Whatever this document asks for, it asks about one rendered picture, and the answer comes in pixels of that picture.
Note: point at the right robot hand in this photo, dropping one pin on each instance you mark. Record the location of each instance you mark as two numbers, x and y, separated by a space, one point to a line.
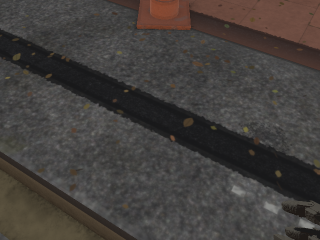
310 211

